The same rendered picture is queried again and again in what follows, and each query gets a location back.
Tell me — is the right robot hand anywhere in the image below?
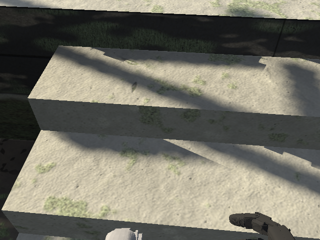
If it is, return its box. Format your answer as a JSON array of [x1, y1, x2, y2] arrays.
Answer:
[[229, 212, 295, 240]]

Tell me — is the left robot thigh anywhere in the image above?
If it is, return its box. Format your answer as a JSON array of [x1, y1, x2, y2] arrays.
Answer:
[[106, 228, 143, 240]]

